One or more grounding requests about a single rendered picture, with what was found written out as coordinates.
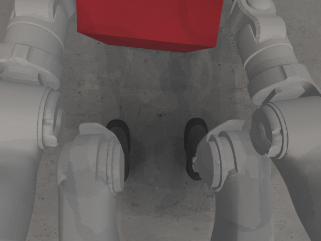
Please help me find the right robot shin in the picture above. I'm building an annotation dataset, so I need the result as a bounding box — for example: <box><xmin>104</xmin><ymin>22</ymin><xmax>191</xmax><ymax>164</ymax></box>
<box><xmin>192</xmin><ymin>119</ymin><xmax>271</xmax><ymax>183</ymax></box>

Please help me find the left robot forearm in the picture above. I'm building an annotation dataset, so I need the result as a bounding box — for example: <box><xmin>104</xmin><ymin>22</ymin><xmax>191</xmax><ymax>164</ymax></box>
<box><xmin>0</xmin><ymin>0</ymin><xmax>75</xmax><ymax>90</ymax></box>

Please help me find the right robot forearm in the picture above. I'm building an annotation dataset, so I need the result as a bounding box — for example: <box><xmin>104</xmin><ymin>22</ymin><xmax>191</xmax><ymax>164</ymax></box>
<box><xmin>227</xmin><ymin>0</ymin><xmax>321</xmax><ymax>106</ymax></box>

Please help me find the carton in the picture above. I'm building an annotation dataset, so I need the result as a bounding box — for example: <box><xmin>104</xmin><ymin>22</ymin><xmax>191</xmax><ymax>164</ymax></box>
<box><xmin>76</xmin><ymin>0</ymin><xmax>223</xmax><ymax>53</ymax></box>

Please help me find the robot right upper arm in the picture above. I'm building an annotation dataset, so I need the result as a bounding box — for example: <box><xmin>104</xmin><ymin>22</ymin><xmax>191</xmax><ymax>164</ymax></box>
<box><xmin>249</xmin><ymin>96</ymin><xmax>321</xmax><ymax>241</ymax></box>

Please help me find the robot left upper arm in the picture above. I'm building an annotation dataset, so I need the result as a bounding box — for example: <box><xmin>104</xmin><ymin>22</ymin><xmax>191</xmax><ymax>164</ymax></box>
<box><xmin>0</xmin><ymin>80</ymin><xmax>66</xmax><ymax>241</ymax></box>

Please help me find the left robot shin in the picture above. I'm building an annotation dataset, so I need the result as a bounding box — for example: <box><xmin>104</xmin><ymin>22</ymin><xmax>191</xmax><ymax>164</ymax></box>
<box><xmin>56</xmin><ymin>123</ymin><xmax>120</xmax><ymax>186</ymax></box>

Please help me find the robot shin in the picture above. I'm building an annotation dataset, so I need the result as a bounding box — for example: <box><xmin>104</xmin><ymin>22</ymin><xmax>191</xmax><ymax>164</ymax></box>
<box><xmin>56</xmin><ymin>123</ymin><xmax>120</xmax><ymax>186</ymax></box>
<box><xmin>192</xmin><ymin>119</ymin><xmax>271</xmax><ymax>183</ymax></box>

